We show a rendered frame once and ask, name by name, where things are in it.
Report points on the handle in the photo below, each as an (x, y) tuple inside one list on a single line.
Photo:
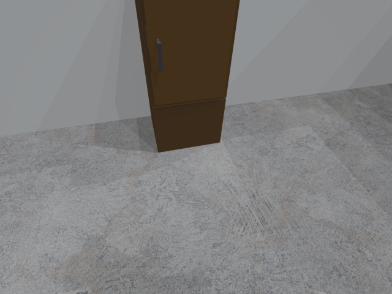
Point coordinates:
[(159, 52)]

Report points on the cupboard door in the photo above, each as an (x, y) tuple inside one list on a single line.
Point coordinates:
[(196, 38)]

